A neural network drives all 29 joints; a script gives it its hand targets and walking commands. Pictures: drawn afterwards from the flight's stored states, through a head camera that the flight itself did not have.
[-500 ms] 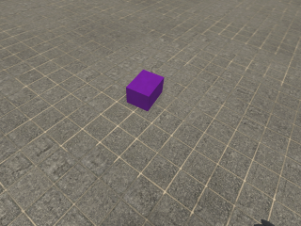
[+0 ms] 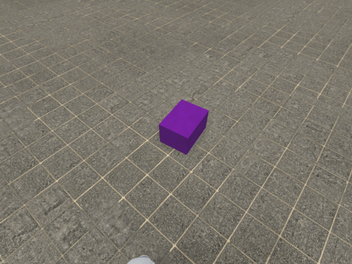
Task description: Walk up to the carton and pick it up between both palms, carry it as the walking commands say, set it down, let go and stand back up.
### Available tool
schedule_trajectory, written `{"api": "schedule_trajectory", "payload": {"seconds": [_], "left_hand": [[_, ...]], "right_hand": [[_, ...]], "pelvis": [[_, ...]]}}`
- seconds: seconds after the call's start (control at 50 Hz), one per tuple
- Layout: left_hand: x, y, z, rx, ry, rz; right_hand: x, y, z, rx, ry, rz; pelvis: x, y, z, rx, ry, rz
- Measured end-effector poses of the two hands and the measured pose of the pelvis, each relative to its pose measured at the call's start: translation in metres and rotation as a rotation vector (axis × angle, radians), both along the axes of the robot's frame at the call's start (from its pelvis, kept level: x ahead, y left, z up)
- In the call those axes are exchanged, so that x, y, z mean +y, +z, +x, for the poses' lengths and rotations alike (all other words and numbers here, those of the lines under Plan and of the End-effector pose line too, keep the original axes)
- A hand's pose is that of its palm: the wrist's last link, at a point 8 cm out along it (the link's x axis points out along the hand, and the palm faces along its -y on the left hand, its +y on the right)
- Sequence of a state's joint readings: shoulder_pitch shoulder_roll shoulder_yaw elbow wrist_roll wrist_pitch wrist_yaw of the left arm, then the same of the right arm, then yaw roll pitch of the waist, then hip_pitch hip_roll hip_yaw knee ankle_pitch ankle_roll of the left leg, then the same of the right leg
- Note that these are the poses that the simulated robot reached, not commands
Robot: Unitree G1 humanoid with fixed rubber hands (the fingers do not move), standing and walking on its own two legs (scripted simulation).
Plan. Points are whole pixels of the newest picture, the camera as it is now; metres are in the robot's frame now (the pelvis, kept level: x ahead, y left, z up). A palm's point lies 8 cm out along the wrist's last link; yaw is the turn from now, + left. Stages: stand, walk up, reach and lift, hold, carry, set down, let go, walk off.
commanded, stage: walk up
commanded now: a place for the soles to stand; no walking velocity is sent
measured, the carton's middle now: (184, 126) +1.09 +0.00 -0.67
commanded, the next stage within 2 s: none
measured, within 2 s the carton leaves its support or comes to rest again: neither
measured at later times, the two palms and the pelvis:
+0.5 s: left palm (76, 185) +0.33 +0.30 -0.09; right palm (316, 226) +0.26 -0.34 -0.11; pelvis +0.23 -0.01 +0.00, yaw -2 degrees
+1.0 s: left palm (102, 133) +0.52 +0.29 -0.09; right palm (299, 163) +0.45 -0.36 -0.11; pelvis +0.42 -0.03 -0.01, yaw -1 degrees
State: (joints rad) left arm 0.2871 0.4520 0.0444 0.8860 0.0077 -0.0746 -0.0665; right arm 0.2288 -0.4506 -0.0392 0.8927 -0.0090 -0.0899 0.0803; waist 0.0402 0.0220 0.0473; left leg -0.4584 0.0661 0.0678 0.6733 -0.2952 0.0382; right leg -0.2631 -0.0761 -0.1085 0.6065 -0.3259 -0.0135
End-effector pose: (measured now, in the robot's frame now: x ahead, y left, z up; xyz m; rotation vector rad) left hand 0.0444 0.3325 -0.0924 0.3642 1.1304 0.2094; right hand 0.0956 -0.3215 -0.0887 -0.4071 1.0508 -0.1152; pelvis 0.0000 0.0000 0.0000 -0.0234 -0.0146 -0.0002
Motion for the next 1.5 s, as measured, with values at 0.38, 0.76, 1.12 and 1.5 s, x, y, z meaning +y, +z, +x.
{"api": "schedule_trajectory", "payload": {"seconds": [0.38,0.76,1.12,1.5], "left_hand": [[-0.027,-0.007,0.243,-0.049,-0.15,-0.016],[-0.01,-0.006,0.377,0.007,-0.102,0.007],[-0.025,-0.004,0.484,-0.003,-0.048,-0.001],[-0.013,-0.018,0.64,0.022,-0.085,0.016]], "right_hand": [[-0.033,-0.007,0.081,0.119,-0.195,-0.045],[-0.012,-0.001,0.275,0.013,-0.146,-0.035],[-0.024,-0.005,0.437,0.057,-0.073,-0.024],[-0.011,-0.01,0.541,0.054,-0.169,-0.04]], "pelvis": [[-0.014,-0.007,0.179,0.004,-0.052,0.021],[-0.003,-0.003,0.333,-0.008,-0.054,0.031],[-0.016,-0.002,0.467,-0.011,-0.028,-0.01],[-0.003,-0.009,0.598,-0.013,-0.067,0.026]]}}
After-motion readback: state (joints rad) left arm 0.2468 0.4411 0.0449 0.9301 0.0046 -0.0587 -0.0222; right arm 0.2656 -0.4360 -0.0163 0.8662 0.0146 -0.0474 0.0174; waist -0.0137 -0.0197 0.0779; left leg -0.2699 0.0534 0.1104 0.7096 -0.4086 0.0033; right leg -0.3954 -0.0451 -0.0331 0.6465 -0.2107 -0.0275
